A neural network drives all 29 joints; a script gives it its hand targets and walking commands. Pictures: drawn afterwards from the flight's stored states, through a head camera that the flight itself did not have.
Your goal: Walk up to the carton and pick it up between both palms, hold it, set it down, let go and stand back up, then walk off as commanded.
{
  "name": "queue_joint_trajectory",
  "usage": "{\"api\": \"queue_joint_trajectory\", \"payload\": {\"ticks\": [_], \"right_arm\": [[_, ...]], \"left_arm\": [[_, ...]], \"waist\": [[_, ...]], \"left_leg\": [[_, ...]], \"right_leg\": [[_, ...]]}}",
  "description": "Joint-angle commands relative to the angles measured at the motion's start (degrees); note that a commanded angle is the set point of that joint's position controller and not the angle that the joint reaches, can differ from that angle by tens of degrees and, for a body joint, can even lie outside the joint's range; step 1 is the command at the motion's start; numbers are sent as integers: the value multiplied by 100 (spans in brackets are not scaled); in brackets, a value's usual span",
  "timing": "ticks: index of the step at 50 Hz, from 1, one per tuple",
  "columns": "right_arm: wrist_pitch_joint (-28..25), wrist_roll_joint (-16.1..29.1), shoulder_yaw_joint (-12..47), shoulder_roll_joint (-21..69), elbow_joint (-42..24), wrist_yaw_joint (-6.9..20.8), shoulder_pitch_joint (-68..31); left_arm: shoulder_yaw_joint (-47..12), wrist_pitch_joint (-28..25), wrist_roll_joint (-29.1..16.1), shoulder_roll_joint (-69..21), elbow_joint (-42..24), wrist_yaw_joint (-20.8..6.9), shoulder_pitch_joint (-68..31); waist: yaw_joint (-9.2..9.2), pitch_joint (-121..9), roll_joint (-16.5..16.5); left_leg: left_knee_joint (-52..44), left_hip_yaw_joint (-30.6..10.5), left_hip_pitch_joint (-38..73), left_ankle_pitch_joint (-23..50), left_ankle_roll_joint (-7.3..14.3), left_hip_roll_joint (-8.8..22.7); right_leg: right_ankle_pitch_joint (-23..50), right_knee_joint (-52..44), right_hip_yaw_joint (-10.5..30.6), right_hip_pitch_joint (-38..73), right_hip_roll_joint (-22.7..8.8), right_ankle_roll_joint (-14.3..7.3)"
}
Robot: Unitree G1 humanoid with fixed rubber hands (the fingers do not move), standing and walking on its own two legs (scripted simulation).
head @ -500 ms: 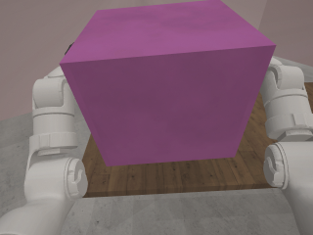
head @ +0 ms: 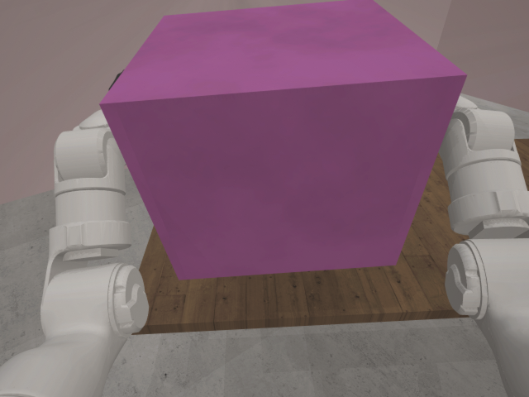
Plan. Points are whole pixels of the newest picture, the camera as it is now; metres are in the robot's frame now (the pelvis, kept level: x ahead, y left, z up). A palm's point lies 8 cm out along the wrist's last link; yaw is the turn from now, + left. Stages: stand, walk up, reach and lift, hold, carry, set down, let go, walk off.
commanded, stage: hold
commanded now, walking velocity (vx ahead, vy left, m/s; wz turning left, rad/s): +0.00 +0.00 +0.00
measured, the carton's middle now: (276, 136) +0.40 -0.03 +0.27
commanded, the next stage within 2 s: set down in 0.34 s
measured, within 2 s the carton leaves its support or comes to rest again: neither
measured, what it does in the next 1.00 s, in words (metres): stands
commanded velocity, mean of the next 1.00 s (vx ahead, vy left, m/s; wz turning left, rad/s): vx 0.00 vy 0.00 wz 0.00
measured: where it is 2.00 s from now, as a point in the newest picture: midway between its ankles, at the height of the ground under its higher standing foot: outside the picture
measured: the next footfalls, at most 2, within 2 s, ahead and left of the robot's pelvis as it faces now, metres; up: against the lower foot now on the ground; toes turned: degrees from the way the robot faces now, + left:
none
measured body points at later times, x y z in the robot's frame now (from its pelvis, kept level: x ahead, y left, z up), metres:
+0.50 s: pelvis +0.00 +0.00 +0.00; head -0.07 +0.00 +0.44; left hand +0.40 +0.18 +0.31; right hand +0.39 -0.23 +0.33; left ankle +0.01 +0.11 -0.74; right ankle +0.07 -0.14 -0.74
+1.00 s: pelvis +0.03 +0.01 +0.01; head -0.02 +0.01 +0.45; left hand +0.44 +0.19 +0.30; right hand +0.43 -0.23 +0.30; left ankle +0.01 +0.11 -0.74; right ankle +0.07 -0.14 -0.74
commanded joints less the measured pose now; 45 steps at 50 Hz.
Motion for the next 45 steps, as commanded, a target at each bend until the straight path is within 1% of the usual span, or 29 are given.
{"api": "queue_joint_trajectory", "payload": {"ticks": [1, 2, 3, 7, 8, 9, 10, 12, 15, 16, 17, 18, 20, 21, 24, 25, 27, 28, 29, 32, 34, 35, 36, 37, 40, 42, 43, 44, 45], "right_arm": [[13, 938, 1439, 3516, -1882, 1068, -4870], [-53, 1003, 1427, 3628, -2223, 1092, -5178], [-29, 1057, 1460, 3528, -2020, 1081, -4731], [-78, 1072, 1475, 3465, -2190, 1088, -5032], [-29, 1059, 1436, 3373, -1740, 1118, -4750], [-51, 1043, 1409, 3305, -1942, 1105, -4762], [-21, 1017, 1442, 3488, -1845, 1096, -4937], [-53, 1004, 1228, 3233, -1994, 1097, -4711], [-7, 1065, 1398, 3421, -1849, 1082, -4576], [-12, 972, 1340, 3288, -1864, 1076, -4716], [-26, 993, 1364, 3431, -1793, 1073, -4763], [6, 1016, 1041, 3534, -2162, 1132, -4675], [-170, 945, 1112, 3513, -2397, 1146, -4995], [-238, 918, 912, 3131, -2342, 1138, -4663], [-334, 741, 1074, 3358, -2059, 1223, -4858], [-402, 563, 729, 3051, -1632, 1240, -4916], [-752, 372, 848, 3329, -1972, 1258, -5220], [-885, 314, 744, 3295, -1964, 1283, -5166], [-1079, 191, 719, 3242, -1675, 1331, -5180], [-1189, -166, 611, 2971, -762, 1337, -3891], [-1277, -308, 580, 3049, -252, 1378, -3685], [-1363, -309, 474, 2835, -258, 1422, -3721], [-1405, -402, 453, 2910, -416, 1403, -3703], [-1467, -346, 504, 2922, -344, 1397, -3792], [-1792, -400, 509, 2931, -843, 1354, -3460], [-1815, -124, 850, 3060, -1164, 1328, -3504], [-1797, -328, 759, 2909, -930, 1305, -3552], [-1933, -167, 975, 3115, -1327, 1327, -3674], [-1898, -125, 1005, 3012, -1372, 1291, -3558]], "left_arm": [[-1928, -268, -588, -2587, -638, -876, -5101], [-1877, -294, -701, -2530, -560, -809, -5095], [-2138, -271, -704, -2718, -918, -770, -4993], [-2168, -264, -685, -2757, -822, -764, -4912], [-2021, -219, -645, -2708, -663, -759, -4806], [-2029, -235, -696, -2675, -702, -806, -4817], [-1825, -240, -585, -2480, -449, -814, -4865], [-2358, -220, -737, -2948, -759, -821, -4728], [-2218, -258, -724, -2746, -1000, -775, -4831], [-2069, -227, -698, -2763, -629, -799, -4866], [-2139, -230, -700, -2781, -534, -831, -4717], [-2267, -227, -759, -3150, -1588, -763, -5090], [-2075, -352, -658, -2999, -1277, -752, -5082], [-2275, -311, -705, -3084, -1424, -769, -4812], [-1707, -461, -457, -2674, -878, -820, -4809], [-1685, -516, -429, -2680, -411, -856, -4871], [-1585, -744, -398, -2532, -502, -933, -4909], [-1769, -864, -493, -2678, -646, -912, -5135], [-1674, -1023, -426, -2637, -428, -899, -4983], [-1684, -1116, -158, -2468, -97, -1070, -3921], [-1298, -1271, 174, -2252, 264, -1192, -3914], [-1518, -1278, 100, -2365, 139, -1211, -4157], [-1210, -1236, 180, -2037, 346, -1294, -3784], [-1263, -1276, 229, -2005, 382, -1304, -3812], [-1792, -1548, -117, -2413, -410, -1240, -4145], [-1782, -1477, -39, -2386, -386, -1205, -3677], [-1758, -1459, -65, -2352, -102, -1179, -3571], [-1733, -1497, -77, -2389, -323, -1177, -3512], [-1875, -1466, -132, -2506, -289, -1217, -3152]], "waist": [[425, -2207, 39], [477, -2356, -196], [292, -2442, 45], [380, -2524, 215], [402, -2095, 222], [327, -2195, 71], [479, -2108, -112], [47, -2233, 239], [268, -2292, 329], [280, -2053, 12], [282, -2190, 217], [-244, -2364, 72], [99, -2545, -168], [-146, -2522, 12], [317, -2319, -395], [77, -1722, -59], [191, -2127, -477], [69, -2312, -367], [205, -2296, -197], [-163, -1262, -187], [21, -1015, -319], [-186, -1038, -132], [1, -988, -526], [20, -791, -377], [-209, -1470, -246], [49, -1478, -231], [-74, -1178, -356], [111, -1486, -566], [69, -1410, -512]], "left_leg": [[-1622, -610, -1264, -351, 4, -143], [-1539, -551, -1240, -123, 77, -196], [-1428, -630, -1089, 159, -77, -194], [-1583, -645, -1179, -20, -51, -83], [-1598, -710, -1188, 67, -89, -36], [-1571, -672, -1163, -92, -50, -31], [-1585, -582, -1269, -265, 26, -126], [-1586, -781, -1121, 202, -195, -38], [-1492, -667, -1047, 277, -155, -97], [-1559, -662, -1162, -50, -100, -111], [-1531, -636, -1195, 22, -80, -97], [-1446, -480, -750, 695, -142, -283], [-1408, -351, -725, 552, -111, -337], [-1409, -432, -417, 831, -200, -295], [-1552, -322, -789, 53, -12, -305], [-1839, -428, -1082, -566, -8, -201], [-1736, -330, -963, -320, 110, -312], [-1736, -358, -869, -225, 59, -293], [-1712, -276, -862, -346, 18, -304], [-1851, -279, -569, -81, -78, -269], [-1955, -268, -799, -297, 28, -307], [-1966, -260, -750, -416, -20, -305], [-1773, -124, -512, -96, 38, -404], [-1823, -101, -662, -282, 66, -430], [-1768, -122, -28, 185, -174, -395], [-1602, -108, 97, 687, -159, -424], [-1636, -101, -75, 571, -101, -419], [-1554, -57, 151, 828, -61, -448], [-1486, -100, 205, 1241, -84, -398]], "right_leg": [[437, 135, 25, 3152, 529, -351], [368, 47, 48, 3060, 505, -317], [808, 99, 70, 3041, 540, -400], [750, 149, -38, 3111, 605, -331], [664, 141, 10, 2965, 612, -356], [733, 136, 20, 3085, 598, -372], [436, 33, 60, 2985, 560, -354], [1099, 136, -41, 3100, 601, -370], [831, 93, 34, 2998, 559, -388], [675, 89, 18, 2999, 603, -349], [768, 145, 23, 3035, 561, -366], [768, -16, -44, 2838, 527, -315], [493, -35, -82, 2825, 494, -325], [752, -20, -120, 2777, 552, -373], [74, -113, -69, 2987, 403, -314], [-123, -123, -145, 2789, 398, -340], [-209, -165, -160, 2880, 348, -322], [-94, -150, -207, 2895, 350, -323], [-399, -153, -217, 2760, 346, -349], [128, -303, -312, 2827, 344, -364], [-273, -431, -254, 2838, 276, -352], [-194, -406, -279, 2837, 317, -377], [-208, -469, -305, 2818, 305, -324], [-555, -522, -279, 2782, 280, -350], [145, -472, -365, 2892, 302, -350], [389, -505, -335, 2820, 300, -357], [402, -494, -357, 2852, 278, -359], [448, -470, -402, 2873, 318, -311], [877, -446, -387, 2951, 327, -337]]}}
